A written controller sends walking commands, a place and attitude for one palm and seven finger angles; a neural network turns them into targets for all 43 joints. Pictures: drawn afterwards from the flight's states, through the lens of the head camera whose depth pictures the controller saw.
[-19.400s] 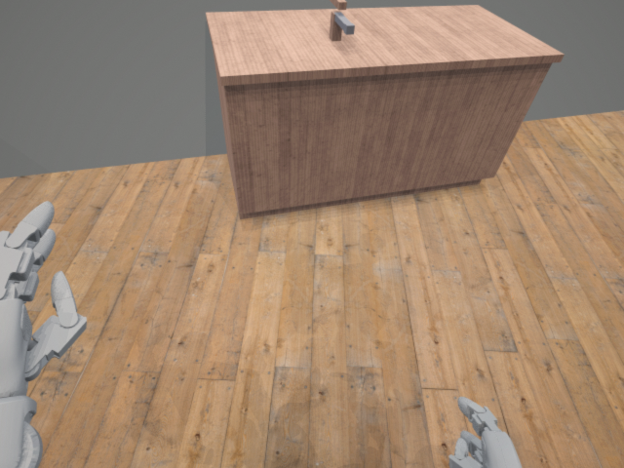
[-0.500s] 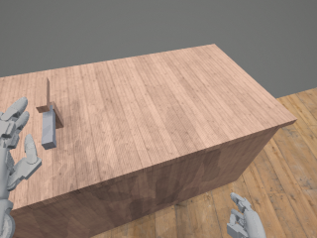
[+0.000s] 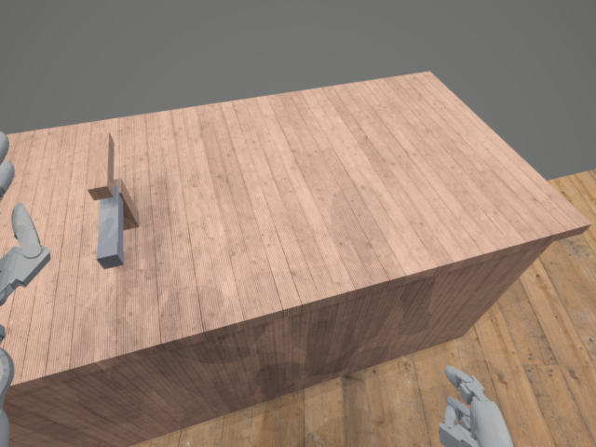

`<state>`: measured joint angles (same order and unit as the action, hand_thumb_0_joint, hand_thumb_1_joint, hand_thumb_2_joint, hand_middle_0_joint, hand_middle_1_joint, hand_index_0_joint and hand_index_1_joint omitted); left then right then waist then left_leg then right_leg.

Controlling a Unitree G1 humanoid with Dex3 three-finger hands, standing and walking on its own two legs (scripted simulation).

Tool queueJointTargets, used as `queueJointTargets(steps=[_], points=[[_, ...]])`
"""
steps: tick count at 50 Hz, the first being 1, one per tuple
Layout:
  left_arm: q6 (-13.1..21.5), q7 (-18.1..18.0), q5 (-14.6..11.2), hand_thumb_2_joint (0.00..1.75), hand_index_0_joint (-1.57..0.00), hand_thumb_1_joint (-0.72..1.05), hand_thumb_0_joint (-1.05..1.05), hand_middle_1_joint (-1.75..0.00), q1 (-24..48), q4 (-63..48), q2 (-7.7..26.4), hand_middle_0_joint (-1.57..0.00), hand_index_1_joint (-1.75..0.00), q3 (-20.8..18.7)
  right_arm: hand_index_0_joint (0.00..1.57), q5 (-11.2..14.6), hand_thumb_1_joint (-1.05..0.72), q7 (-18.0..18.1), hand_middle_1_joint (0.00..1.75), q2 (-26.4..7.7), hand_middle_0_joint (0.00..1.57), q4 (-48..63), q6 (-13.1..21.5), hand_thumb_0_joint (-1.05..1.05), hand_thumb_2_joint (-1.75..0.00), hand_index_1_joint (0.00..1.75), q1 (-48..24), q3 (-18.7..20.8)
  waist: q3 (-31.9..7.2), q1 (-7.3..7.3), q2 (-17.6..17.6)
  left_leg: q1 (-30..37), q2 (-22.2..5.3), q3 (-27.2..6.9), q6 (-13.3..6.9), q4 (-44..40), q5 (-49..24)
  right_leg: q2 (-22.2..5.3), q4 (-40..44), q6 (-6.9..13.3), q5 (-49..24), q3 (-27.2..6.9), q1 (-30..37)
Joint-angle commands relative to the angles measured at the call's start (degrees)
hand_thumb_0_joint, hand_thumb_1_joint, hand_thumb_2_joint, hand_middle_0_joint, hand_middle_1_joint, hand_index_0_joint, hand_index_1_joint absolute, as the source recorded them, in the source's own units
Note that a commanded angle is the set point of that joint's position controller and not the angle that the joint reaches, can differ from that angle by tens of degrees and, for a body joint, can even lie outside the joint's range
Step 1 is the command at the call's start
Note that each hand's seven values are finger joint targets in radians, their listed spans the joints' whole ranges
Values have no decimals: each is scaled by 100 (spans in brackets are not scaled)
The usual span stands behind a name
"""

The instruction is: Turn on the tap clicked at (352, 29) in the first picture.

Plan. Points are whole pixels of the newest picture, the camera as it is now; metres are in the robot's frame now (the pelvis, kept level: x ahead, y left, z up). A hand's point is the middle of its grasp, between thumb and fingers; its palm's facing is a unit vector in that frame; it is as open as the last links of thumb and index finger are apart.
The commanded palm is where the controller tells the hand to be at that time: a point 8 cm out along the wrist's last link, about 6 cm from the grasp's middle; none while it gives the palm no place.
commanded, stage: come to a stop and stand still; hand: left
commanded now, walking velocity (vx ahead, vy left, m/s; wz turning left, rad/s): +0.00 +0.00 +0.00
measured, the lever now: (110, 255) +0.34 +0.32 +0.03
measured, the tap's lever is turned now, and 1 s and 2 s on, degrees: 0 0 0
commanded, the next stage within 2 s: look again from close up in 0.58 s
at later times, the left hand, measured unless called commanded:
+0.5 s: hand (38, 248) +0.26 +0.31 +0.16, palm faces +0.36 -0.86 -0.36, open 7.4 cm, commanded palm +0.19 +0.34 +0.17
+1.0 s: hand (38, 275) +0.23 +0.29 +0.16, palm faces +0.38 -0.85 -0.35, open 7.4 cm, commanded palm +0.17 +0.33 +0.17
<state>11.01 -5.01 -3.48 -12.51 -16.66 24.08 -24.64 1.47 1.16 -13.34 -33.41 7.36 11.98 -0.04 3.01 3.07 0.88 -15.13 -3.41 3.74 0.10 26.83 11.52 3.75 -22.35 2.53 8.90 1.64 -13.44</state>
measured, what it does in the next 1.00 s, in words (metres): stands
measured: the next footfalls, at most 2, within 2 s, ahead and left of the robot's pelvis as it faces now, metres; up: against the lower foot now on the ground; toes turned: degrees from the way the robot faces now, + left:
none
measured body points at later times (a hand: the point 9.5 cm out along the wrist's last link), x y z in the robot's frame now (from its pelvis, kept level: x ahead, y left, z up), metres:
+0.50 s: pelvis +0.04 +0.06 +0.00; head +0.07 +0.10 +0.44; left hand +0.24 +0.36 +0.18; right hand +0.23 -0.14 -0.06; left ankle +0.03 +0.12 -0.74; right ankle +0.03 -0.09 -0.74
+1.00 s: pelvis +0.01 +0.05 +0.00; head +0.03 +0.07 +0.45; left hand +0.20 +0.34 +0.18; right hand +0.19 -0.18 -0.07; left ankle +0.03 +0.12 -0.74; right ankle +0.03 -0.09 -0.74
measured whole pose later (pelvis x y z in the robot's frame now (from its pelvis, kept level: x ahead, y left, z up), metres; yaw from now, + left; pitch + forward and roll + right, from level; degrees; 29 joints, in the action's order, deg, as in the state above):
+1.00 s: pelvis +0.01 +0.05 +0.00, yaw +1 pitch -1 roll -1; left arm 11.5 -6.0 -2.6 -24.0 -25.8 20.2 -19.3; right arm 0.7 2.3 -11.8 -32.7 5.7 12.1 -0.9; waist 2.4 0.9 -0.9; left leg -12.8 0.4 4.5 -3.3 25.6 12.4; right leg -0.1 -21.3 -0.9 9.8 1.5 -10.8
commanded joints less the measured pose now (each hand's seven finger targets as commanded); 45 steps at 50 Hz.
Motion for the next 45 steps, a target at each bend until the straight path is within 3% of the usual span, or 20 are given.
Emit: queueJointTargets(steps=[1, 3, 5, 6, 8, 10, 13, 15, 18, 20, 21, 24, 25, 30, 31, 35, 36, 40, 41, 45], points=[[392, -48, 40, 90, -20, 90, 0, -30, -856, -1719, 590, -20, -30, 141, 20, -4, -90, -37, 30, -504, 20, 954, 375, 0, -90, 30, -483, 184, -660, -14, -527, 506, 67, -240, -166, -462, 544, -787, 830, -260, 1171, -838, -21], [405, -73, 47, 90, -20, 90, 0, -30, -771, -1864, 848, -20, -30, -170, 20, -42, -90, 17, 30, -520, 20, 1002, 397, 0, -90, 30, -496, 170, -552, -45, -623, 455, 42, -314, -156, -569, 632, -701, 825, -180, 1302, -800, -150], [469, -126, 80, 90, -20, 90, 0, -30, -518, -2164, 1266, -20, -30, -639, 20, -63, -90, 71, 30, -535, 20, 963, 384, 0, -90, 30, -612, 131, -582, -66, -75, 514, -68, -418, -165, -811, 525, -574, 543, -165, 905, -660, -104], [513, -118, 77, 90, -20, 90, 0, -30, -432, -2129, 1030, -20, -30, -530, 20, -99, -90, 102, 30, -531, 20, 965, 388, 0, -90, 30, -531, 142, -702, -105, 120, 364, -166, -554, -207, -947, 514, -545, 267, -166, 615, -465, 184], [550, -124, 71, 90, -20, 90, 0, -30, -299, -2306, 990, -20, -30, -512, 20, -87, -90, 112, 30, -491, 20, 1020, 436, 0, -90, 30, -522, 132, -863, -86, 559, 312, -267, -602, -250, -925, 164, -522, -77, -175, -54, -359, 512], [574, -131, 94, 90, -20, 90, 0, -30, -232, -2569, 1055, -20, -30, -562, 20, -78, -90, 92, 30, -446, 20, 1002, 502, 0, -90, 30, -619, 110, -1094, -80, 671, 658, -300, -562, -225, -752, -695, -540, -259, -178, -560, -262, 553], [574, -113, 88, 90, -20, 90, 0, -30, -461, -2620, 778, -20, -30, -279, 20, -107, -90, 38, 30, -489, 20, 950, 560, 0, -90, 30, -438, 161, -1273, -114, 518, 990, -380, -581, -156, -472, -1910, -572, -342, -178, -858, -175, 505], [530, -114, 134, 90, -20, 90, 0, -30, -651, -2595, 638, -20, -30, -183, 20, -87, -90, -17, 30, -456, 20, 889, 566, 0, -90, 30, -473, 160, -1298, -151, 605, 1277, -396, -540, -19, -352, -2797, -531, -415, -170, -894, -81, 349], [483, -92, 158, 90, -20, 90, 0, -30, -737, -2452, 564, -20, -30, -87, 20, -125, -90, -78, 30, -505, 20, 862, 475, 0, -90, 30, -315, 215, -1160, -194, 650, 1208, -572, -632, 65, -421, -3167, -525, -554, -162, -211, -18, 187], [440, -124, 170, 90, -20, 90, 0, -30, -759, -2440, 708, -20, -30, -271, 20, -96, -90, -77, 30, -454, 20, 883, 408, 0, -90, 30, -438, 172, -1064, -191, 643, 1225, -559, -605, 124, -397, -3228, -522, -436, -158, -219, 44, 120], [432, -101, 134, 90, -20, 90, 0, -30, -832, -2262, 554, -20, -30, -146, 20, -138, -90, -74, 30, -484, 20, 883, 343, 0, -90, 30, -366, 161, -1019, -214, 536, 1058, -537, -616, 112, -395, -3082, -523, -359, -155, -312, 55, 229], [427, -120, 108, 90, -20, 90, 0, -30, -680, -2431, 665, -20, -30, -231, 20, -93, -90, -36, 30, -489, 20, 971, 269, 0, -90, 30, -387, 196, -1039, -224, 407, 827, -456, -585, 165, -383, -2578, -591, -240, -123, -816, -59, 530], [419, -155, 124, 90, -20, 90, 0, -30, -589, -2597, 809, -20, -30, -357, 20, -66, -90, -18, 30, -465, 20, 973, 256, 0, -90, 30, -514, 163, -1079, -228, 513, 942, -398, -548, 220, -379, -2739, -567, -246, -136, -955, -11, 505], [415, -187, 95, 90, -20, 90, 0, -30, -686, -2727, 776, -20, -30, -312, 20, -68, -90, 30, 30, -451, 20, 1024, 207, 0, -90, 30, -580, 167, -1243, -216, 600, 1000, -363, -553, 201, -369, -2528, -607, -164, -132, -1028, -67, 627], [416, -160, 67, 90, -20, 90, 0, -30, -794, -2538, 572, -20, -30, -121, 20, -111, -90, 36, 30, -477, 20, 1003, 178, 0, -90, 30, -493, 150, -1176, -220, 541, 920, -348, -548, 160, -417, -2385, -603, -123, -140, -979, -42, 605], [388, -207, 85, 90, -20, 90, 0, -30, -720, -2505, 681, -20, -30, -209, 20, -48, -90, 78, 30, -482, 20, 1014, 167, 0, -90, 30, -582, 179, -1029, -216, 578, 688, -310, -590, 198, -560, -1757, -641, -67, -136, -931, -139, 667], [397, -185, 58, 90, -20, 90, 0, -30, -822, -2266, 541, -20, -30, -90, 20, -98, -90, 84, 30, -503, 20, 989, 125, 0, -90, 30, -515, 157, -987, -201, 388, 530, -295, -590, 120, -611, -1416, -634, 23, -160, -861, -104, 711], [386, -228, 72, 90, -20, 90, 0, -30, -707, -2232, 656, -20, -30, -173, 20, -34, -90, 142, 30, -502, 20, 1004, 132, 0, -90, 30, -620, 186, -816, -220, 304, 339, -208, -617, 22, -749, -417, -711, 193, -147, -652, -286, 670], [405, -193, 60, 90, -20, 90, 0, -30, -711, -2090, 460, -20, -30, 24, 20, -83, -90, 144, 30, -526, 20, 985, 117, 0, -90, 30, -569, 167, -762, -214, 151, 283, -187, -610, -34, -779, -213, -677, 258, -153, -540, -280, 609], [426, -237, 100, 90, -20, 90, 0, -30, -585, -2323, 721, -20, -30, -166, 20, -42, -90, 178, 30, -520, 20, 996, 176, 0, -90, 30, -664, 192, -790, -212, 339, 301, -188, -648, -62, -837, 15, -699, 256, -149, -387, -354, 589]])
